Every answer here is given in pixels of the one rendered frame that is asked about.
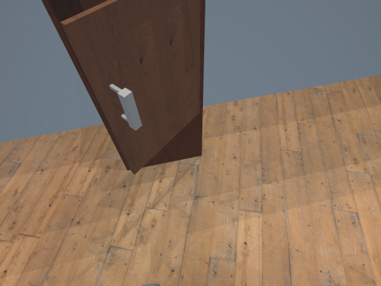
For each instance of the cupboard door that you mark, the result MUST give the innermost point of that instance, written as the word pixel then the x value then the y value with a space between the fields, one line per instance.
pixel 152 48

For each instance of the handle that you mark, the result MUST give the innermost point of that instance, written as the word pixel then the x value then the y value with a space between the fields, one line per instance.
pixel 129 106

